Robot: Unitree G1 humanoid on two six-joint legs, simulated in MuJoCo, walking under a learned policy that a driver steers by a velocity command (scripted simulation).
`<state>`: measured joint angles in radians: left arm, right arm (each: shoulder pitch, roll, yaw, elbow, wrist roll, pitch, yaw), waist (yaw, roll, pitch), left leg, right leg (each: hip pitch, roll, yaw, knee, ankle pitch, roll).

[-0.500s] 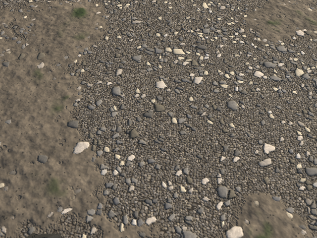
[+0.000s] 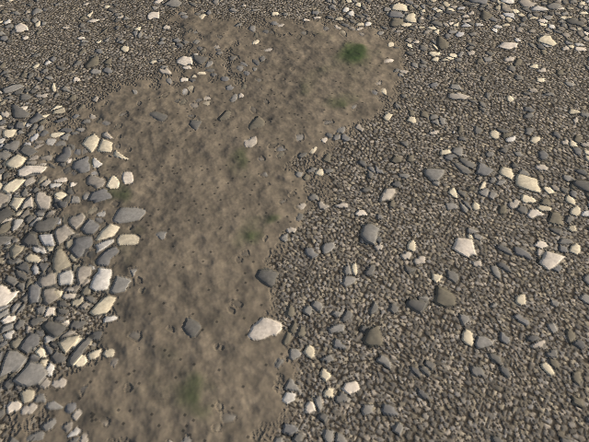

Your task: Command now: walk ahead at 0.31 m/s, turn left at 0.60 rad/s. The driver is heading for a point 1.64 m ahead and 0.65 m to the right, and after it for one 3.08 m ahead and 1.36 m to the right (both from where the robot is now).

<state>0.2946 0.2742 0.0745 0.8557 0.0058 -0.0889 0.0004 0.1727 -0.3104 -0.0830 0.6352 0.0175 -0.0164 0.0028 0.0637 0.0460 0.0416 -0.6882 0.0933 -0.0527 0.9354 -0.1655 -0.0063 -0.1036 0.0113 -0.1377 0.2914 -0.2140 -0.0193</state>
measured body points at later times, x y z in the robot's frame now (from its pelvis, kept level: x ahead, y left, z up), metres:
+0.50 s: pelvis +0.13 +0.03 -0.01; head +0.17 +0.03 +0.44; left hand +0.25 +0.31 -0.13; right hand +0.29 -0.24 -0.11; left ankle +0.20 +0.14 -0.75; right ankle +0.14 -0.10 -0.70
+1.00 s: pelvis +0.15 +0.00 +0.00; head +0.18 -0.04 +0.45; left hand +0.38 +0.22 -0.09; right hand +0.21 -0.33 -0.12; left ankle +0.23 +0.15 -0.71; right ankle +0.13 -0.09 -0.75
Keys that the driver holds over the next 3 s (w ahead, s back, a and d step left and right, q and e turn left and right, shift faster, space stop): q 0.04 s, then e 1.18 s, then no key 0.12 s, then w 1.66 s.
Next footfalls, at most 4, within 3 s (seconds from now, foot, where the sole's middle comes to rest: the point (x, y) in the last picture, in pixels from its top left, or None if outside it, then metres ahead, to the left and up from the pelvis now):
0.16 left None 0.24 0.14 -0.78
0.60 right None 0.17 -0.10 -0.78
1.12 left None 0.26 0.11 -0.78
1.50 right None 0.11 -0.11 -0.78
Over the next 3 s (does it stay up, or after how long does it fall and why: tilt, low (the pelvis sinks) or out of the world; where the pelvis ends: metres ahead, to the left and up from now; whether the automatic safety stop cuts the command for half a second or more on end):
stays up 0.81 -0.43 -0.01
